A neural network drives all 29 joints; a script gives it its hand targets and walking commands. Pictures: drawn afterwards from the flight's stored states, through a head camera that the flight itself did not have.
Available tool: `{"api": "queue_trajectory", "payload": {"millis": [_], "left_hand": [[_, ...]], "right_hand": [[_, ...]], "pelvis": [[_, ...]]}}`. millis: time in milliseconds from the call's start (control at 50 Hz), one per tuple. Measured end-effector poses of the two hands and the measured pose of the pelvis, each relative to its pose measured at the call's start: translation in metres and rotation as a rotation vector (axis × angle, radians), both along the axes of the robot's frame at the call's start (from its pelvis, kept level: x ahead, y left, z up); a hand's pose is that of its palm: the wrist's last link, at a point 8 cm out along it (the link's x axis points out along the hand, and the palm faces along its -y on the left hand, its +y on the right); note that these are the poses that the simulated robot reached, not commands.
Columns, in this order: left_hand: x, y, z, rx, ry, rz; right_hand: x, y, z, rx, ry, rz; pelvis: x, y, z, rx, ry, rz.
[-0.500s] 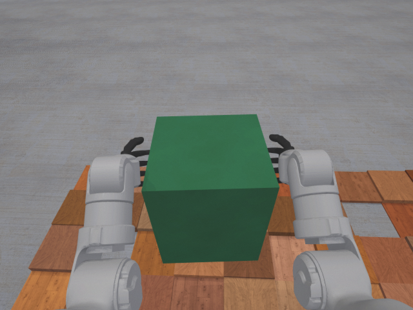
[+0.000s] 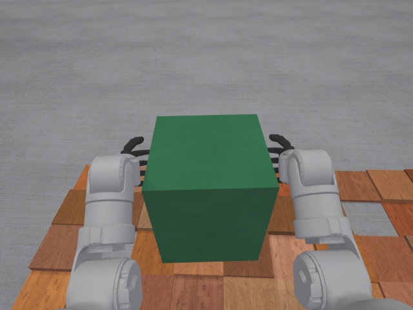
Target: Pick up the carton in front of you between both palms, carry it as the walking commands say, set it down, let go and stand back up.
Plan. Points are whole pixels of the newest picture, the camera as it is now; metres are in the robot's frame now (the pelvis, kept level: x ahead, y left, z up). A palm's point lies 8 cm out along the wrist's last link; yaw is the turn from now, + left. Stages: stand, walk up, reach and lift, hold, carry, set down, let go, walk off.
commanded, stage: carry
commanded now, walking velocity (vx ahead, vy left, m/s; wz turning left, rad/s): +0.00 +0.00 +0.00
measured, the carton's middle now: (208, 190) +0.35 -0.01 +0.05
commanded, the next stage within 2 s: none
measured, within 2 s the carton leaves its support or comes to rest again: neither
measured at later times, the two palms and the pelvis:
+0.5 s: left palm (142, 141) +0.44 +0.13 +0.12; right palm (275, 131) +0.46 -0.17 +0.12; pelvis +0.10 -0.02 +0.00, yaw +0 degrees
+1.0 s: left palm (142, 84) +0.73 +0.17 +0.11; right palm (241, 83) +0.70 -0.12 +0.11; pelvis +0.35 +0.05 +0.00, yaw -2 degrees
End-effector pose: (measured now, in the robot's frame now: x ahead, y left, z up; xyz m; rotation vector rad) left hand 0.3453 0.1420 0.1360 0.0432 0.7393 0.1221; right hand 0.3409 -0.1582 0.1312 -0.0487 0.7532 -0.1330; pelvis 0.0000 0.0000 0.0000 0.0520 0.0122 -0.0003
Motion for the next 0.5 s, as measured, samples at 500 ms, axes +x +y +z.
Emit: {"api": "queue_trajectory", "payload": {"millis": [500], "left_hand": [[0.097,-0.008,-0.015,0.012,0.015,0.034]], "right_hand": [[0.115,-0.008,-0.010,0.017,0.015,0.029]], "pelvis": [[0.098,-0.018,0.002,-0.034,0.052,-0.004]]}}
